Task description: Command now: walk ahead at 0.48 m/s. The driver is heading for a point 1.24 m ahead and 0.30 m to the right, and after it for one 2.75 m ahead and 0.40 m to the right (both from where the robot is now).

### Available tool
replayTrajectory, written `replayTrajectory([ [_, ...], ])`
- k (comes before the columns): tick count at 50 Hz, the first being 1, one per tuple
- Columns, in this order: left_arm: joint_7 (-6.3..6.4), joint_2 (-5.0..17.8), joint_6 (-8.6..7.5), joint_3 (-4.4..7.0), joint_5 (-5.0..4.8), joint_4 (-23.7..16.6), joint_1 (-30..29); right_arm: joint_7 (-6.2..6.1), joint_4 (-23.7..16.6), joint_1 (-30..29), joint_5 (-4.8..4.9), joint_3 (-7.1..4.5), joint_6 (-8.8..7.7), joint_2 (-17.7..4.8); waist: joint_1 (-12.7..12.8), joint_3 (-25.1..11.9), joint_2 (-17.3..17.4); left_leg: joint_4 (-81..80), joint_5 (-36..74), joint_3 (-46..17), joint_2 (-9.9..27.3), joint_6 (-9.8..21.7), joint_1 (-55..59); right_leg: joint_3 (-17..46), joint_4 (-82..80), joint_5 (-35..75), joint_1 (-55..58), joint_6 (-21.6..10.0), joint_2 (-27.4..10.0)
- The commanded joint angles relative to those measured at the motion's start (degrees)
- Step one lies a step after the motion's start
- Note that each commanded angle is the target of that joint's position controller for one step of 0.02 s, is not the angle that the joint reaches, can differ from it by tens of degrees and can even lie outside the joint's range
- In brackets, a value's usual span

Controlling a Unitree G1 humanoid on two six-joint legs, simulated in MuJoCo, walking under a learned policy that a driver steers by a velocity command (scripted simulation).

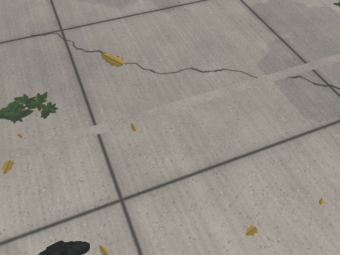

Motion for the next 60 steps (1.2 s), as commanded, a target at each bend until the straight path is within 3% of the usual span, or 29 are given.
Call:
replayTrajectory([
  [1,-0.49,6.69,-1.2,1.88,-0.11,-4.33,-2.04,-0.5,-2.15,-0.88,-0.05,-2.62,0.39,-11.08,4.96,2.29,7.73,5.39,41.4,-4.49,16.93,6.37,-2.08,-0.62,-1.33,-3.71,5.21,-2.5,1.9],
  [3,0.14,10.71,-0.82,4.23,-0.36,-0.1,13.11,-0.43,-2.9,-2.21,-0.88,-2.49,1.52,-10.91,12.38,-7.7,8.75,24.0,56.16,-1.84,13.61,4.16,-4.92,-2.99,-1.25,-5.31,25.08,-5.35,4.93],
  [4,0.79,14.32,-0.47,5.26,0.32,2.05,23.52,-0.35,-4.23,-1.19,-1.74,-1.56,1.55,-9.15,15.19,-15.8,3.38,41.64,39.68,-0.8,10.67,2.71,-18.79,8.86,0.93,-7.06,44.05,-8.96,-5.22],
  [5,0.47,17.15,-0.22,5.83,0.94,3.69,27.57,0.63,-4.05,7.32,-1.22,0.87,0.2,0.26,9.91,-24.65,-13.39,62.79,-5.94,-2.66,-1.58,-1.02,-40.77,39.27,-7.56,-24.18,61.5,-18.98,-18.9],
  [6,0.39,11.58,-0.38,4.31,0.44,3.48,25.4,0.92,-3.47,3.39,0.41,-0.21,-1.51,-5.46,11.94,-21.62,-9.18,70.35,-13.05,-10.0,-0.09,0.3,-46.95,45.67,-14.75,-29.9,58.72,-17.29,-17.86],
  [7,0.6,9.52,-0.66,3.67,0.38,2.56,19.73,1.11,-5.85,-2.98,2.06,-1.32,-2.59,-9.23,10.69,-11.6,-6.83,71.7,-8.94,-8.48,3.01,1.33,-51.28,36.36,-15.9,-26.92,50.11,-14.72,-16.53],
  [9,0.39,7.21,-1.36,2.96,1.38,0.96,11.92,0.27,-7.17,-8.71,1.19,-1.82,-3.02,-9.7,6.91,-3.98,1.62,65.31,0.46,-6.38,8.51,1.52,-46.34,23.51,-18.91,-13.43,32.93,-12.4,-12.71],
  [10,0.27,5.65,-1.66,2.43,2.04,1.05,10.7,0.12,-6.99,-7.53,0.67,-2.03,-2.33,-8.93,4.73,-3.63,0.48,63.36,2.46,-6.85,10.21,1.52,-42.56,19.48,-20.5,-10.11,28.62,-11.76,-10.73],
  [13,0.18,6.01,-2.04,2.44,1.34,2.6,12.04,-0.05,-7.33,-6.96,0.17,-1.71,-0.4,-6.07,2.91,-1.18,-1.05,57.72,3.92,-5.65,11.68,0.19,-41.14,13.48,-24.47,-7.05,22.57,-12.74,-9.17],
  [17,1.71,8.77,-1.59,3.04,1.21,4.04,16.15,-0.12,-10.93,-16.42,-0.73,-1.74,-0.26,-6.54,4.96,1.65,0.29,43.94,15.85,-4.44,12.12,-2.17,-47.93,9.23,-26.35,-4.08,24.12,-12.21,-8.16],
  [21,2.34,9.82,-0.94,3.08,0.5,5.41,20.63,0.8,-13.22,-25.17,-0.26,-0.97,-1.1,-5.15,8.11,2.33,0.26,29.24,25.98,-1.35,8.98,-2.29,-44.31,4.88,-25.94,-2.78,26.18,-9.84,-6.28],
  [25,2.46,10.06,0.34,3.25,0.12,7.46,24.91,2.17,-15.84,-31.16,0.38,-0.71,-1.54,-5.82,9.63,3.4,-0.02,23.32,23.31,-1.8,7.72,-1.08,-46.64,5.75,-22.51,-1.23,35.38,-9.52,-9.77],
  [28,2.77,11.09,1.39,3.78,0.11,7.58,24.31,3.03,-16.48,-29.79,0.44,-1.32,-1.93,-7.9,7.23,1.58,-1.47,20.95,16.53,-1.49,6.32,1.19,-43.24,6.51,-17.41,6.92,40.87,-8.0,-12.13],
  [30,2.84,10.75,2.05,3.56,0.44,6.85,22.3,2.76,-13.08,-17.76,0.32,-3.31,-2.02,-11.44,0.65,-5.78,-1.81,19.19,15.41,1.34,3.03,3.89,-26.18,3.54,-3.41,22.49,39.0,-5.86,-8.69],
  [31,2.84,8.47,1.96,2.47,1.24,5.48,22.7,2.18,-10.7,-7.07,-0.47,-4.63,-1.97,-15.25,-3.2,-14.06,1.63,21.66,16.73,-6.23,10.2,7.29,-8.09,1.84,12.24,13.62,28.24,-4.1,-5.54],
  [32,2.2,0.94,0.78,0.24,1.18,5.1,29.91,2.06,-9.25,-1.49,-0.94,-5.97,-1.39,-20.13,-1.0,-22.44,15.6,17.79,5.59,-32.27,24.56,16.07,14.27,-0.74,34.55,-16.18,3.48,0.33,4.98],
  [33,2.13,4.75,-0.46,1.06,0.05,6.09,28.06,2.11,-9.59,-1.31,-0.81,-4.33,-1.36,-14.42,-2.63,-23.26,13.65,11.17,1.03,-41.41,26.12,15.46,13.81,8.8,42.12,-35.32,-2.98,-0.48,5.3],
  [34,2.1,9.79,-1.1,2.62,-1.86,4.36,22.73,1.95,-10.1,-6.01,-0.73,-3.43,-1.56,-11.87,-1.84,-13.92,10.75,9.99,1.55,-32.05,24.43,12.18,5.89,9.54,44.39,-31.75,-6.91,-1.51,2.35],
  [36,2.91,8.98,-0.72,3.05,-1.25,3.64,18.54,2.08,-11.14,-14.26,-0.85,-2.41,-2.02,-8.31,1.69,-4.89,6.1,5.77,9.23,-18.28,19.93,9.27,-9.37,7.37,38.58,-22.28,-3.68,-1.12,-2.71],
  [37,3.07,7.84,0.14,3.35,-0.91,3.99,19.81,2.16,-11.01,-16.01,-1.29,-2.15,-2.43,-7.32,3.63,-3.45,7.84,3.76,11.5,-13.63,18.1,8.04,-13.98,7.76,36.15,-19.27,0.09,-0.86,-4.38],
  [39,2.92,4.96,1.73,3.2,-0.92,4.65,21.79,2.27,-10.15,-16.73,-1.68,-2.23,-2.89,-6.8,5.2,-2.24,7.94,1.18,15.59,-7.9,16.44,8.13,-18.4,7.23,35.12,-16.62,3.08,-0.19,-4.84],
  [42,3.03,4.46,2.81,3.51,-0.58,2.64,18.62,1.56,-8.78,-15.53,-2.02,-2.86,-3.19,-8.47,5.41,0.1,6.21,-0.55,20.86,-2.11,16.42,8.76,-18.57,8.24,30.74,-10.48,-1.79,0.73,-5.05],
  [47,1.59,3.26,2.06,3.12,0.15,-0.89,10.38,0.02,-7.9,-13.96,-1.64,-3.24,-2.38,-10.3,3.24,2.15,4.77,-1.8,22.9,5.48,15.52,7.44,-15.48,4.5,14.64,1.5,-3.01,1.09,-4.17],
  [52,-0.25,2.44,2.0,2.45,0.14,-5.98,1.91,-0.51,-5.98,-8.84,-0.52,-3.97,-0.38,-11.84,0.42,4.54,3.52,1.76,28.74,8.68,18.86,7.14,-4.93,0.32,6.99,-1.9,-7.14,-0.8,-3.24],
  [55,-1.24,4.04,2.22,3.22,-0.11,-8.02,2.6,-0.84,-6.61,-10.27,-0.02,-4.59,0.96,-13.58,2.85,2.23,5.62,9.19,48.17,11.08,19.62,5.53,-1.61,-3.79,5.62,-9.35,-1.63,-3.4,0.19],
  [57,-1.22,7.29,2.56,5.07,-0.4,-7.0,10.97,-1.28,-7.47,-11.8,0.14,-5.02,1.9,-15.04,8.17,-3.47,7.48,22.83,63.17,12.33,18.69,4.06,-2.81,-6.61,5.63,-13.83,10.77,-6.1,4.73],
  [58,-0.53,10.54,2.63,6.98,-0.5,-4.79,20.21,-1.38,-8.03,-12.93,0.35,-4.83,2.07,-14.89,13.19,-8.21,6.04,35.45,59.0,13.33,16.27,2.09,-8.75,-5.67,1.1,-10.32,24.76,-8.39,6.78],
  [59,0.96,16.16,3.29,8.79,-0.48,-3.23,27.33,-1.19,-9.44,-11.48,-1.17,-3.68,1.35,-11.76,14.48,-13.25,-3.22,54.03,32.05,13.29,12.59,-0.55,-24.35,10.09,-0.27,-9.6,41.65,-12.07,-2.81],
  [60,1.02,19.59,2.73,8.87,-0.39,-5.23,23.63,-0.24,-12.55,-8.16,-1.41,-1.7,-0.84,-5.02,7.74,-19.06,-13.5,73.28,-14.22,3.71,-1.2,-3.68,-47.54,45.13,-9.81,-18.52,57.03,-23.96,-15.74],
])
Next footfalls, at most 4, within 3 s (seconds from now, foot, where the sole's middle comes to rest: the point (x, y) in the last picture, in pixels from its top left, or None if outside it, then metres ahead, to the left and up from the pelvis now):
0.06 right None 0.24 -0.12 -0.77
0.62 left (130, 237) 0.54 0.12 -0.77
1.16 right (190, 173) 0.81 -0.14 -0.77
1.66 left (169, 115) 1.16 -0.08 -0.77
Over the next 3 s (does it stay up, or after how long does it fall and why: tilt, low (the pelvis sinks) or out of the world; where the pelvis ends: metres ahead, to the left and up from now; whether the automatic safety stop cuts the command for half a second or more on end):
stays up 1.19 -0.28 0.01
